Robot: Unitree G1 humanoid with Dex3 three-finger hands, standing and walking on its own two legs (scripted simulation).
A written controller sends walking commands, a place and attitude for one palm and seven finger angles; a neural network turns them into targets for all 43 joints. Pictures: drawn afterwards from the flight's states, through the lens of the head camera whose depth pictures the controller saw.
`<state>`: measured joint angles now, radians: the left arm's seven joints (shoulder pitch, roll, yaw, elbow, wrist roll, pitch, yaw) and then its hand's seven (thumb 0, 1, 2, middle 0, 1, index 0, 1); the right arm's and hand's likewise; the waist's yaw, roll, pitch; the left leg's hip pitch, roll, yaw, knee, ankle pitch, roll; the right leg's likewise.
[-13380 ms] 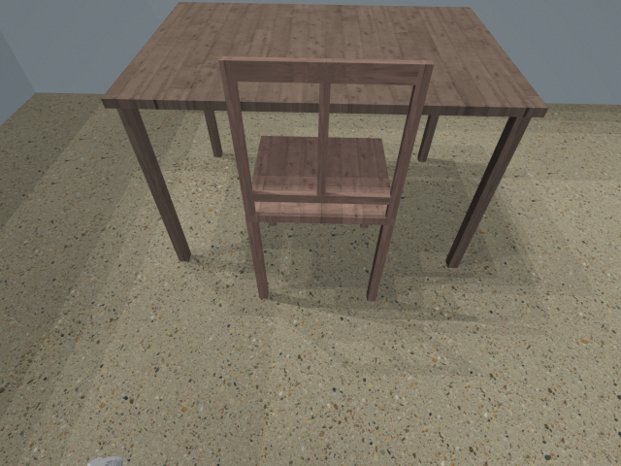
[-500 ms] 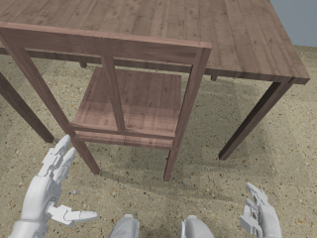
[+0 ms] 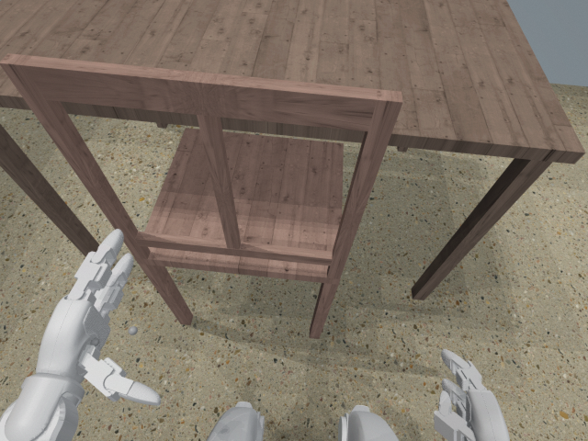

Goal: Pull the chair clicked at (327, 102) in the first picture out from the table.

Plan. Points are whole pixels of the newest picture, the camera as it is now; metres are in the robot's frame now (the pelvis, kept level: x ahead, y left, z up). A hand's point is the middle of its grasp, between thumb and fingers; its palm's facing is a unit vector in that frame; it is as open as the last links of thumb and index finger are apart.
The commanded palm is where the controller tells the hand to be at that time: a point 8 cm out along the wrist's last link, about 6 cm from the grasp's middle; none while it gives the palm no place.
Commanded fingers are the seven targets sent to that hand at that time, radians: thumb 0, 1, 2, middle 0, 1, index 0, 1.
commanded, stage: raise the hand toward the chair's back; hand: left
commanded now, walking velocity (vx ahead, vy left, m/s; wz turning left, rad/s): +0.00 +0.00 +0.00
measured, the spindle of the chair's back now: (223, 193) +0.47 +0.14 +0.01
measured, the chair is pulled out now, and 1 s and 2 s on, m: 0.00 0.00 0.00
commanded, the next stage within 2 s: aim the fingers beside a spindle in 0.46 s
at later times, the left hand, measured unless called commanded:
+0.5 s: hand (141, 327) +0.24 +0.20 +0.04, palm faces -0.04 -1.00 -0.07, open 16.9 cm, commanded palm +0.22 +0.25 +0.05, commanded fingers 0.00 -0.50 0.30 -0.06 -0.08 -0.06 -0.08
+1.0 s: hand (163, 311) +0.27 +0.18 +0.03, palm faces -0.06 -1.00 -0.05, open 16.9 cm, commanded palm +0.25 +0.24 +0.03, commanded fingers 0.00 -0.50 0.30 -0.06 -0.08 -0.06 -0.08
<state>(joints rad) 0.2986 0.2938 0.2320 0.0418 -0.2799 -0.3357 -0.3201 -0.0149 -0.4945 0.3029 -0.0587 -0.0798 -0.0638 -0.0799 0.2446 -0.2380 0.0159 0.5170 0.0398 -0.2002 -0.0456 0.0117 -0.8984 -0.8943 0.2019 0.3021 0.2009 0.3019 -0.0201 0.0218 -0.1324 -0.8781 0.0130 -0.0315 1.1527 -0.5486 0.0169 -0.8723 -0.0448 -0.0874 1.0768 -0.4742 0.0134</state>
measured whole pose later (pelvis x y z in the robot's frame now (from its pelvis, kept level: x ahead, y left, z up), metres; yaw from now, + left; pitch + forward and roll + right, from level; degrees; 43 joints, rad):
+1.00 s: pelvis +0.00 -0.01 -0.01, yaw +0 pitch +18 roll -2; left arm 0.19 0.27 0.22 0.15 -0.27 -0.38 -0.30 -0.02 -0.50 0.30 -0.06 -0.08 -0.06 -0.08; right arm 0.23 -0.25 0.00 0.53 0.03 -0.18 -0.04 0.01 -0.90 -0.89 0.20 0.30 0.20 0.30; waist -0.04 0.02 -0.14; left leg -0.93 0.02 -0.03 1.17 -0.56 0.00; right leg -0.93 -0.04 -0.08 1.11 -0.49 0.00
